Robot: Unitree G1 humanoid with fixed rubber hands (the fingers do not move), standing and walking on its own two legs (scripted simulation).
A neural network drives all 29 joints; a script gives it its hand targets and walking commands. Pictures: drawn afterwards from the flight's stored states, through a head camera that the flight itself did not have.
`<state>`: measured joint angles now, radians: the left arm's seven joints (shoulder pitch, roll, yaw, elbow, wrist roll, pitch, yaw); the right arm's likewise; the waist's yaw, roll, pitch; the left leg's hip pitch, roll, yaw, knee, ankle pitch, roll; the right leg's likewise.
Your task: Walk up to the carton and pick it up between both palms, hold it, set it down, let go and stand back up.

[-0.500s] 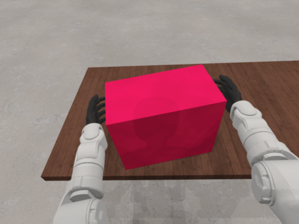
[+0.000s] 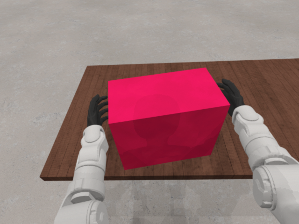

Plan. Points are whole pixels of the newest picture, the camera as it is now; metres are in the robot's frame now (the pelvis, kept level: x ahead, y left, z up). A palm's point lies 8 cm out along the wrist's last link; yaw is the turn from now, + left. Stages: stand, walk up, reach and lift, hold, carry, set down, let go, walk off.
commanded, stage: set down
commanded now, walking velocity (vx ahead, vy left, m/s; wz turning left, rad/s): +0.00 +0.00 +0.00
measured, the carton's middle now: (163, 120) +0.43 +0.02 +0.04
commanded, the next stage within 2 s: none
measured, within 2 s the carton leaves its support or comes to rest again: neither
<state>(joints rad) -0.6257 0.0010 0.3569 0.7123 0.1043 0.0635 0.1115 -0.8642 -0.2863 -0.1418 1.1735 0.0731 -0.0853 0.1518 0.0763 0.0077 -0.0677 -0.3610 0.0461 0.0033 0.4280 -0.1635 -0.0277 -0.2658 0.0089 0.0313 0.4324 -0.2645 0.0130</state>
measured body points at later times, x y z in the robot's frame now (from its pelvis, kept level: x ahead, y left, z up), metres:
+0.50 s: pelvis +0.01 -0.01 +0.00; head +0.08 -0.01 +0.44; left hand +0.40 +0.23 +0.04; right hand +0.48 -0.17 +0.07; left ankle +0.03 +0.14 -0.74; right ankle -0.03 -0.12 -0.74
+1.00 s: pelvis -0.01 +0.00 +0.00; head +0.02 -0.01 +0.45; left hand +0.37 +0.28 +0.10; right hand +0.46 -0.21 +0.13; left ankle +0.03 +0.14 -0.74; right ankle -0.03 -0.12 -0.74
